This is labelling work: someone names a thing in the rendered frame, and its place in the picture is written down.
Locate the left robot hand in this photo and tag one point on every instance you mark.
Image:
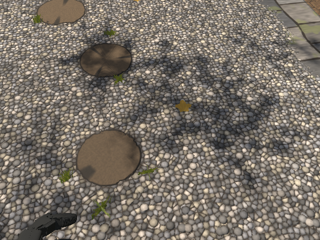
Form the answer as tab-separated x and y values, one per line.
46	224

